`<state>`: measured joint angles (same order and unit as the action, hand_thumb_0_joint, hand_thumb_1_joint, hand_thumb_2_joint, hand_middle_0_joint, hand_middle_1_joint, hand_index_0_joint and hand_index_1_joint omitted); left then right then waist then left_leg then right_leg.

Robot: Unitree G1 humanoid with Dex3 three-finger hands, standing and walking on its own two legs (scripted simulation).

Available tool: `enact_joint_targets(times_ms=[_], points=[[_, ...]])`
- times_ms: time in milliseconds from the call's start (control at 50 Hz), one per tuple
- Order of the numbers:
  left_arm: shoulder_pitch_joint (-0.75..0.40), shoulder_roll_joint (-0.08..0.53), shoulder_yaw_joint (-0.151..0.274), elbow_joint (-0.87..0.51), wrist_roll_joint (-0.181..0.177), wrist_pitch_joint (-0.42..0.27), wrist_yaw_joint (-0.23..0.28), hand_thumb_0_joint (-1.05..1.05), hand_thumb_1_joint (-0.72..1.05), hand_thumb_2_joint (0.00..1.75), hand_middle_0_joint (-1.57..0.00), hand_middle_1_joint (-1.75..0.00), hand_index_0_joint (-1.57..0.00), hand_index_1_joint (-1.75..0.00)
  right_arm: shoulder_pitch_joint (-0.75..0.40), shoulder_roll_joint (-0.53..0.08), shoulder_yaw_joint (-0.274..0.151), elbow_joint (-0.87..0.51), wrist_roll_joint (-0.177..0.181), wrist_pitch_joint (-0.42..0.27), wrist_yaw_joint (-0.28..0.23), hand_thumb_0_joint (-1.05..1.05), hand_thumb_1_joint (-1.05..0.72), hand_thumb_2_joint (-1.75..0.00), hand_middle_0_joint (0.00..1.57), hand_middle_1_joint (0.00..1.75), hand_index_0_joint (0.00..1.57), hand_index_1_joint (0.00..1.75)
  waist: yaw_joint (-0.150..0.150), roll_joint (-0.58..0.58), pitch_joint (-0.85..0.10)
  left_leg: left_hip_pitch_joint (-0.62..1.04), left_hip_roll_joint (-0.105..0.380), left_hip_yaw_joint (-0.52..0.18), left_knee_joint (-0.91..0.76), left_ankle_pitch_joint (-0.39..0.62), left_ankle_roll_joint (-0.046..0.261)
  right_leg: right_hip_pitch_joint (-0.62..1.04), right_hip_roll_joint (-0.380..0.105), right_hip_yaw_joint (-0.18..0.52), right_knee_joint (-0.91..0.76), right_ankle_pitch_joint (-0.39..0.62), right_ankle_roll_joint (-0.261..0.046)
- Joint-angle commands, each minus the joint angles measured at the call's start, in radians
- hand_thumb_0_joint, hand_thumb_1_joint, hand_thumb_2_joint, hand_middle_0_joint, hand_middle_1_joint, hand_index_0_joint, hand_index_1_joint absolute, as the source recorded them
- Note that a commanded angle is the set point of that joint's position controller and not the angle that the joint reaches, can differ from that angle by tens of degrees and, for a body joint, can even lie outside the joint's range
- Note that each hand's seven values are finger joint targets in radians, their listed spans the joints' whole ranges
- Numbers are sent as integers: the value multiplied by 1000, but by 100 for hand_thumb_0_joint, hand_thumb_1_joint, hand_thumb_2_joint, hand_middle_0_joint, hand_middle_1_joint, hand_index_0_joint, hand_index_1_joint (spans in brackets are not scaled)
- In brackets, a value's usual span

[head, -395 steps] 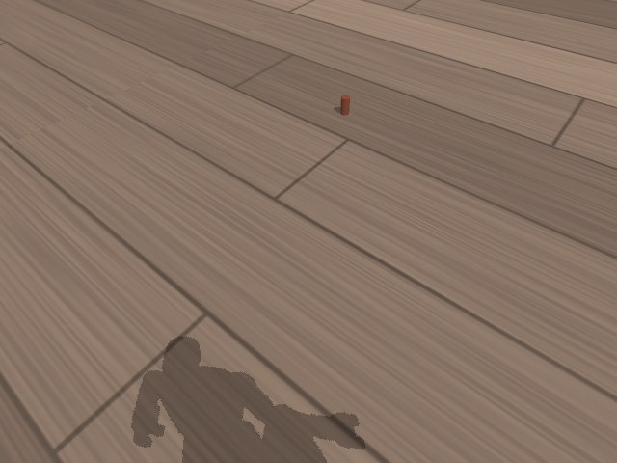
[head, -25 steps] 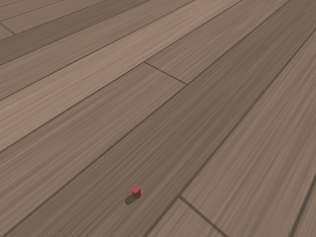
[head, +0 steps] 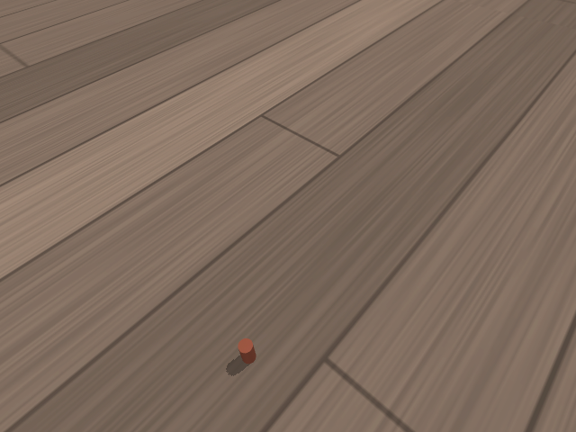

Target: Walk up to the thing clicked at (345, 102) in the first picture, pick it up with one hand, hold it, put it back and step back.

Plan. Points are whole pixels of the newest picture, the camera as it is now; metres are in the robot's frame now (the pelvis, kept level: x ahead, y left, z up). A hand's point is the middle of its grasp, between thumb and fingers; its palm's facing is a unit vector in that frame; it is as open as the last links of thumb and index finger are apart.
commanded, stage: stand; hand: left
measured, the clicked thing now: (247, 351) +0.50 +0.21 -0.73
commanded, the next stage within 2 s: none
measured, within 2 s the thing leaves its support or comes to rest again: neither
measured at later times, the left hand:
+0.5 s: hand out of the picture +0.07 +0.25 -0.16, palm faces -0.02 -0.94 -0.35, open 7.4 cm
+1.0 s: hand out of the picture +0.08 +0.25 -0.16, palm faces -0.02 -0.94 -0.35, open 7.4 cm
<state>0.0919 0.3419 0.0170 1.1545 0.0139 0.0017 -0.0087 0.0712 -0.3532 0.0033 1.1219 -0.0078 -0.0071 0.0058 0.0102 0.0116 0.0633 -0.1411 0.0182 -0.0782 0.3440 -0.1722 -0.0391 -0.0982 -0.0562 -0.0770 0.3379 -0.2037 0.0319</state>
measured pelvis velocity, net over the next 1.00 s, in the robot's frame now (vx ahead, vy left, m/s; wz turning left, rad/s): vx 0.00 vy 0.00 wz -0.01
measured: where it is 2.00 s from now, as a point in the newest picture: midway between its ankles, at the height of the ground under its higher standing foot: outside the picture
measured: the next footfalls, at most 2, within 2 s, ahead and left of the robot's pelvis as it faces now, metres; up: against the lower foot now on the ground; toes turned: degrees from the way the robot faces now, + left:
none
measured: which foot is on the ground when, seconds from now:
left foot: down 0.00-1.00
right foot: down 0.00-1.00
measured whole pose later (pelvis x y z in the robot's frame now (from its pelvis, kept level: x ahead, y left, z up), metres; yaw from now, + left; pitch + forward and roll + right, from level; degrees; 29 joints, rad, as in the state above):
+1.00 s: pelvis +0.00 +0.00 +0.00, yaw -1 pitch -2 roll +0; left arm 0.10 0.35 0.01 1.13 0.01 0.00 -0.01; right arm 0.10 -0.35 0.01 1.11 -0.01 -0.01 0.00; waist 0.01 0.01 0.05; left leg -0.13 0.03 -0.07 0.34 -0.18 -0.05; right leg -0.09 -0.05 -0.07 0.34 -0.21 0.03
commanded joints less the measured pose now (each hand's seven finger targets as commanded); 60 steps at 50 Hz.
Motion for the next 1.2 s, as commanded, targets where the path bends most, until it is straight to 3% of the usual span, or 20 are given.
enact_joint_targets(times_ms=[0, 100, 460, 780, 1180], points=[[-39, 219, 38, -64, -2, -25, 10, 0, 90, 90, -20, -30, -20, -30, -50, -211, -37, -56, -2, -17, -10, 0, -90, -90, 20, 30, 20, 30, -4, -5, -89, -15, 94, -54, -47, 137, 40, 31, -91, 77, -63, 61, -36], [-34, 222, 38, -72, -3, -27, 10, 0, 90, 90, -20, -30, -20, -30, -40, -213, -36, -54, -4, -20, -11, 0, -90, -90, 20, 30, 20, 30, -3, -5, -105, 1, 97, -46, -37, 184, 37, 31, -93, 81, -57, 114, -38], [-24, 230, 40, -78, -5, -28, 9, 0, 90, 90, -20, -30, -20, -30, -6, -216, -32, -51, -3, -14, -10, 0, -90, -90, 20, 30, 20, 30, -7, -9, -78, -18, 91, -41, -43, 116, 39, 20, -90, 96, -75, 74, -39], [-18, 226, 38, -82, -7, -27, 12, 0, 90, 90, -20, -30, -20, -30, -1, -217, -29, -56, -1, -20, -15, 0, -90, -90, 20, 30, 20, 30, -3, -6, -110, 17, 104, -36, -33, 237, 39, 45, -89, 85, -46, 183, -39], [-9, 227, 37, -82, -6, -25, 11, 0, 90, 90, -20, -30, -20, -30, -8, -215, -32, -60, -3, -18, -15, 0, -90, -90, 20, 30, 20, 30, 2, 1, -84, 7, 104, -40, -48, 171, 43, 31, -89, 85, -56, 103, -42]])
